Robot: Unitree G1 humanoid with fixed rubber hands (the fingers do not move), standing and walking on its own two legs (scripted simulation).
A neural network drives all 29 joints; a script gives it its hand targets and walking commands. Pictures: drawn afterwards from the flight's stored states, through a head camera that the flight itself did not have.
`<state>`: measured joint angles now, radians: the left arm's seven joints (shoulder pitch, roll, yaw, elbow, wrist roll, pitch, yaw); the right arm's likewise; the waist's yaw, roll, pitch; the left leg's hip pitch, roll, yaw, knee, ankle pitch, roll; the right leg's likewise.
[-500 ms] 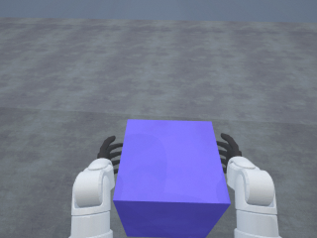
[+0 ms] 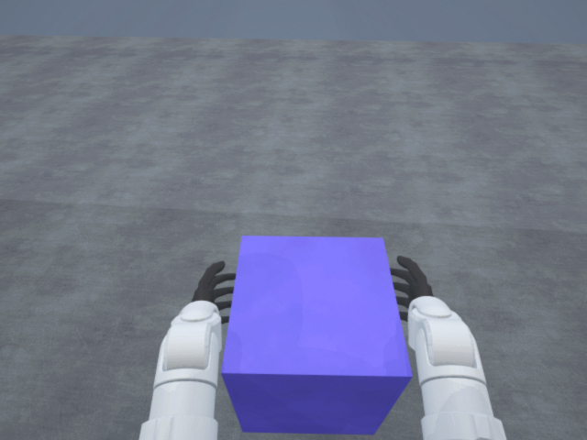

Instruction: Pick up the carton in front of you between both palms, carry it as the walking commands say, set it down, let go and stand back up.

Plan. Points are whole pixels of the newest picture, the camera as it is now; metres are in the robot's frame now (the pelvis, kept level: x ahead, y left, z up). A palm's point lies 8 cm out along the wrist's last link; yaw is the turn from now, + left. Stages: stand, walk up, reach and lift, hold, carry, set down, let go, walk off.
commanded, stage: carry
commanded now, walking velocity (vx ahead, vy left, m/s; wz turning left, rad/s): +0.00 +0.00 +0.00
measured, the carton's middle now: (310, 338) +0.28 +0.00 -0.04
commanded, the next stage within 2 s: hold in 0.74 s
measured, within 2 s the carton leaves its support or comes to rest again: neither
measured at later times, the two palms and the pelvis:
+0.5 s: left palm (206, 323) +0.26 +0.14 +0.04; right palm (428, 319) +0.27 -0.16 +0.05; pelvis -0.03 +0.00 +0.00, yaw +0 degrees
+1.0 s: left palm (231, 320) +0.27 +0.11 +0.04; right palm (462, 345) +0.23 -0.19 +0.05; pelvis -0.04 +0.00 +0.01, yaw -7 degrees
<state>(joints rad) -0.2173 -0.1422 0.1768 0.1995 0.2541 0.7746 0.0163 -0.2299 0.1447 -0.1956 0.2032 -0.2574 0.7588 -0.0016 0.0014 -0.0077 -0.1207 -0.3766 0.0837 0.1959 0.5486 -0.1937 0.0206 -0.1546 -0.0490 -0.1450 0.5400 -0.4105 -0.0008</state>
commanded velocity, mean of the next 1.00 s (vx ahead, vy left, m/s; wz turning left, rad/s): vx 0.00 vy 0.00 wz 0.00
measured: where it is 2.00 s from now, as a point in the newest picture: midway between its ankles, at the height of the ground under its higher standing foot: outside the picture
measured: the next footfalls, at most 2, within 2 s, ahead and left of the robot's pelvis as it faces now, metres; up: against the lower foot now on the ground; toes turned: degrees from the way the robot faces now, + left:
none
